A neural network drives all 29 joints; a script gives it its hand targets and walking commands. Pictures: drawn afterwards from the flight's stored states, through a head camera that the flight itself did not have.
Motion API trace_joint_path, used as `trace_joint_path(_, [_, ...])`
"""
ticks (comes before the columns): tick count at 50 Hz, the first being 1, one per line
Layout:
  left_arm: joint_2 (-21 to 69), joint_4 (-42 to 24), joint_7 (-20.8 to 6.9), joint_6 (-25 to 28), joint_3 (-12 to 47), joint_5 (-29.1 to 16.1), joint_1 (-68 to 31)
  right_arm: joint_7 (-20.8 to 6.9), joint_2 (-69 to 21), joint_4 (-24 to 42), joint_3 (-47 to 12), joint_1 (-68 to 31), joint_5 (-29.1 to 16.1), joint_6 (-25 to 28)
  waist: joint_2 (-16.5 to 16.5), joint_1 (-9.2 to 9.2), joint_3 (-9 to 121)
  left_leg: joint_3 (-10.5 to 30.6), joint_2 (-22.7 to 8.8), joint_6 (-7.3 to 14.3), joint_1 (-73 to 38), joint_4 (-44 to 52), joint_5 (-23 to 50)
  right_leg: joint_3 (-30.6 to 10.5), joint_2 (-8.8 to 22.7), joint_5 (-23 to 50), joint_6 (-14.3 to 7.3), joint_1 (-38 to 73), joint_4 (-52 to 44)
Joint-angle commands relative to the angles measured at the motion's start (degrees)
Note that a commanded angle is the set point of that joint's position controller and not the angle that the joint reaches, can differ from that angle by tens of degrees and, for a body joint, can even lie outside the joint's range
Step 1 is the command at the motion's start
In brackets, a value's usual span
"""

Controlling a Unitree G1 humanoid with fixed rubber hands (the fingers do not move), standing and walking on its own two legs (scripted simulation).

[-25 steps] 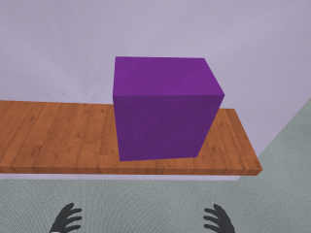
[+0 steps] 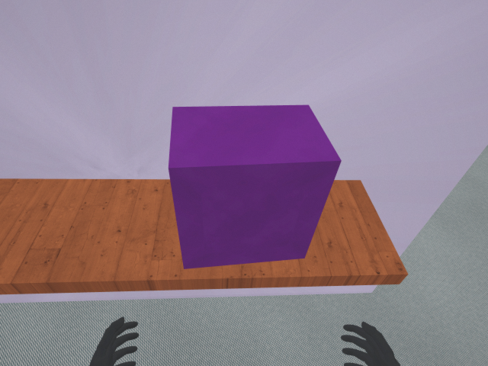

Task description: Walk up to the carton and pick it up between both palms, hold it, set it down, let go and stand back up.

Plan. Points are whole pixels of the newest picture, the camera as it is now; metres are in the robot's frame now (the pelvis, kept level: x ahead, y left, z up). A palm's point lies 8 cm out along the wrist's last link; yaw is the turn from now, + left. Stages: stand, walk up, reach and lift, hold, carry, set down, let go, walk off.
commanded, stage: reach and lift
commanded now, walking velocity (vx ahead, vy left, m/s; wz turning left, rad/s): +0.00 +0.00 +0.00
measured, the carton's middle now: (244, 189) +0.44 +0.01 +0.06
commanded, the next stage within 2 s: none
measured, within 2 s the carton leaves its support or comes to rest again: neither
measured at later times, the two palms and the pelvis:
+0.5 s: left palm (109, 319) +0.20 +0.21 +0.01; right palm (389, 315) +0.22 -0.23 +0.01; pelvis +0.02 -0.01 +0.00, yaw +0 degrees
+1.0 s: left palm (111, 263) +0.26 +0.21 +0.07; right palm (383, 265) +0.29 -0.22 +0.05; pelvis +0.02 -0.02 +0.00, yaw +1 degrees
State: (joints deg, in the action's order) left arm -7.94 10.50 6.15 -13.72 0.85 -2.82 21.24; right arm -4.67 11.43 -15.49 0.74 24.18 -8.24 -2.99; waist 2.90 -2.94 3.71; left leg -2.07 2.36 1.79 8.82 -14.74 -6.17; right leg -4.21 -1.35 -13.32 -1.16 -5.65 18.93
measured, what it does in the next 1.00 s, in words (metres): stands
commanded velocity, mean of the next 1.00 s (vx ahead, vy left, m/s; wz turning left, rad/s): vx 0.00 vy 0.00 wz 0.00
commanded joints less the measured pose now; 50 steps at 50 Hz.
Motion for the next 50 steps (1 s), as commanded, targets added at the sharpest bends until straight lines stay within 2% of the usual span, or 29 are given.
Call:
trace_joint_path(1, [-4.8, -13.42, -0.94, 5.97, 0.4, -0.97, -4.31, 1.83, 7.03, 9.81, 1.85, -3.56, -1.72, 3.96, -4.82, -0.27, -1.86, 2.16, -1.4, -2.29, -6.92, 0.4, 6.04, -1.71, 1.38, 7.79, -1.54, -7.4, -4.21])
trace_joint_path(4, [-5.99, -16.16, -0.03, 8.34, 0.77, -2.26, -6.6, 1.43, 7.79, 12.62, 1.89, -6.11, -2.52, 4.9, -3.68, -0.93, -0.54, 2.35, -1.77, -1.54, -6.76, -0.4, 6.32, -1.61, 1.53, 5.23, -1.35, -9.0, -3.72])
trace_joint_path(5, [-6.22, -17.15, 0.31, 9.19, 0.81, -3.26, -7.3, 1.33, 7.86, 14.32, 1.85, -6.45, -2.74, 5.39, -1.95, -1.13, -0.21, 2.46, -1.91, -1.31, -6.42, -0.78, 6.21, -1.82, 1.67, 5.14, -1.28, -9.84, -3.41])
trace_joint_path(8, [-7.46, -18.19, 1.04, 10.84, 0.9, -4.61, -9.39, 1.36, 8.77, 16.08, 2.55, -9.45, -2.97, 5.75, 0.17, -0.65, 1.34, 2.85, -2.25, -0.64, -6.43, -1.75, 5.72, -1.83, 2.05, 3.76, -0.7, -11.57, -3.09])
trace_joint_path(11, [-7.38, -15.24, 0.98, 9.99, 1.8, -6.42, -8.99, 1.64, 9.63, 16.1, 2.76, -10.38, -2.97, 4.3, 2.44, 0.78, 0.63, 3.27, -2.79, 0.16, -6.52, -2.24, 5.58, -1.62, 2.22, 2.51, -0.08, -12.95, -3.55])
trace_joint_path(13, [-8.07, -14.1, 0.55, 8.59, 0.41, -6.16, -7.84, 2.32, 11.74, 15.85, 3.38, -10.57, -2.74, 3.32, 3.4, 1.07, 1.05, 3.19, -2.63, 0.04, -6.49, -2.29, 7.03, -1.67, 1.92, 4.09, 0.4, -11.43, -3.89])
trace_joint_path(14, [-8.23, -13.41, 0.11, 7.7, -0.28, -5.92, -7.92, 2.64, 11.96, 13.91, 2.94, -10.69, -3.25, 2.66, 2.86, 1.3, 0.81, 3.04, -2.42, 0.1, -6.71, -2.23, 8.38, -1.57, 1.85, 5.28, 0.52, -11.0, -4.14])
trace_joint_path(17, [-8.44, -15.91, -0.76, 6.88, -2.84, -4.89, -6.99, 3.18, 12.35, 16.16, 1.44, -11.8, -5.6, 2.75, 2.42, 0.15, 3.86, 2.93, -2.17, -0.25, -8.47, -2.38, 15.79, -1.6, 1.37, 12.03, 0.61, -6.79, -4.21])
trace_joint_path(20, [-8.46, -20.2, -1.08, 8.72, -3.94, -5.23, -6.69, 3.54, 13.29, 19.3, -0.33, -13.0, -8.17, 4.8, 2.71, -0.09, 8.73, 3.43, -1.91, -0.57, -11.39, -2.08, 23.05, -1.85, 0.88, 20.12, 1.03, -2.68, -3.5])
trace_joint_path(23, [-8.06, -22.57, -0.9, 12.19, -4.24, -5.37, -7.87, 2.84, 13.92, 21.17, -1.35, -13.94, -11.16, 7.17, -0.53, -1.19, 8.96, 2.57, -1.74, -0.84, -10.73, -1.9, 26.69, -2.2, 0.85, 22.79, 0.41, -0.36, -3.86])
trace_joint_path(24, [-8.05, -22.61, -0.8, 13.27, -4.29, -5.38, -8.87, 2.52, 14.43, 21.33, -1.71, -14.44, -11.91, 7.85, -1.4, -1.51, 9.38, 2.41, -1.6, -0.96, -10.2, -1.88, 26.57, -2.28, 0.99, 23.17, 0.27, 0.46, -3.87])
trace_joint_path(27, [-8.2, -20.07, -0.61, 14.81, -3.79, -5.85, -11.15, 2.35, 15.59, 19.45, -1.2, -16.0, -12.78, 8.72, -2.83, -0.79, 6.81, 2.19, -1.6, -0.7, -8.72, -1.31, 22.58, -2.4, 1.49, 20.39, 0.15, 0.77, -4.49])
trace_joint_path(28, [-8.0, -19.13, -0.69, 14.63, -3.59, -6.15, -11.84, 2.63, 16.21, 19.26, -0.95, -16.78, -12.61, 8.32, -2.09, -0.52, 5.22, 2.3, -1.71, -0.84, -8.23, -1.26, 20.81, -2.46, 1.54, 18.43, -0.06, 0.06, -4.99])
trace_joint_path(29, [-8.47, -19.06, -0.59, 14.29, -4.09, -6.07, -12.77, 2.96, 16.4, 17.63, -0.67, -16.74, -12.86, 7.85, -3.1, -0.26, 4.56, 2.22, -1.68, -0.8, -8.15, -0.65, 18.35, -2.48, 1.71, 16.29, -0.15, -0.59, -5.55])
trace_joint_path(32, [-8.92, -18.05, -0.56, 11.42, -4.31, -6.35, -16.74, 3.96, 16.21, 16.1, -0.49, -20.56, -12.85, 5.54, -3.47, 0.14, 1.21, 1.8, -1.75, -0.28, -6.78, 0.13, 13.75, -2.43, 2.26, 12.22, 0.0, -1.75, -6.47])
trace_joint_path(35, [-9.84, -18.27, -0.64, 7.53, -5.19, -7.04, -19.74, 4.67, 16.5, 15.34, -0.38, -24.25, -13.0, 2.42, -2.14, 0.49, 0.67, 1.63, -1.93, 0.24, -7.69, 0.86, 11.14, -2.41, 2.34, 9.94, 0.18, -2.55, -7.32])
trace_joint_path(37, [-10.76, -20.15, -0.55, 5.1, -5.65, -7.73, -21.8, 4.96, 17.38, 16.12, -0.12, -26.6, -13.09, 0.45, -0.9, 1.01, 2.07, 1.58, -2.13, 0.42, -8.79, 1.06, 11.13, -2.21, 2.17, 10.82, 0.58, -2.17, -7.08])
trace_joint_path(41, [-11.71, -24.07, 0.12, 1.93, -6.76, -9.14, -25.93, 5.17, 18.79, 21.16, -0.64, -32.43, -14.14, -2.08, 0.78, 0.08, 6.75, 1.9, -2.67, 0.24, -10.89, 0.6, 15.11, -1.93, 1.68, 13.12, 1.02, -2.59, -6.71])
trace_joint_path(45, [-11.98, -26.55, 0.49, -0.08, -7.34, -10.67, -28.75, 5.26, 20.96, 24.46, 0.72, -36.09, -14.63, -4.08, 1.91, 1.18, 11.58, 1.93, -2.67, 0.3, -11.85, -0.18, 19.2, -2.16, 1.77, 19.92, 1.72, -0.19, -5.34])
trace_joint_path(48, [-12.15, -25.56, 0.36, -2.3, -8.6, -11.05, -30.71, 5.64, 21.83, 24.55, -0.07, -39.34, -15.47, -5.67, 1.62, 1.41, 13.05, 2.09, -2.54, 0.01, -11.38, -0.12, 20.92, -2.23, 1.84, 24.59, 2.44, 2.77, -4.74])
trace_joint_path(50, [-12.46, -24.53, -0.04, -4.41, -10.06, -10.53, -31.39, 6.2, 21.93, 21.99, -0.29, -39.55, -15.94, -7.04, 0.78, 1.7, 12.63, 1.82, -2.33, -0.17, -10.17, 0.72, 19.24, -2.38, 2.16, 25.02, 2.86, 4.34, -4.64])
